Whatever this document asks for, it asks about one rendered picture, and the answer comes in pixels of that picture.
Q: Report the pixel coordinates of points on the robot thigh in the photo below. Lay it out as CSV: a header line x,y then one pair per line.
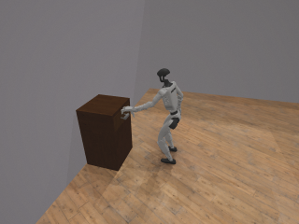
x,y
171,124
167,119

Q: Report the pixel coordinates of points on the handle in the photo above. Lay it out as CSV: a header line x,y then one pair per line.
x,y
126,116

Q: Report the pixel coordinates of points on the robot left hand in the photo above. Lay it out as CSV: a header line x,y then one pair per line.
x,y
128,109

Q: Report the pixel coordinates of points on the left robot forearm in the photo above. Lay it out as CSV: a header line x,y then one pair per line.
x,y
141,107

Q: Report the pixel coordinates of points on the cabinet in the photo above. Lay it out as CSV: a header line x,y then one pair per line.
x,y
103,146

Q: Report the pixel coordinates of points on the left robot upper arm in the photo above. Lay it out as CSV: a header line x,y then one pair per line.
x,y
160,94

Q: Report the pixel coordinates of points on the right robot thigh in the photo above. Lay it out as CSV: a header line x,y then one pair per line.
x,y
167,119

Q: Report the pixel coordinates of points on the right robot forearm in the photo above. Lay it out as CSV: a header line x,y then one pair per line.
x,y
179,103

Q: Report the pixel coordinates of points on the right robot upper arm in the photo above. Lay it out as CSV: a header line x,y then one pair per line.
x,y
180,94

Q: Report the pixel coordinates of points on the drawer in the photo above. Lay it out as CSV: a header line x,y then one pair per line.
x,y
117,119

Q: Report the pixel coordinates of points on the left robot thigh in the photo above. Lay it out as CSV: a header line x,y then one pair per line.
x,y
171,124

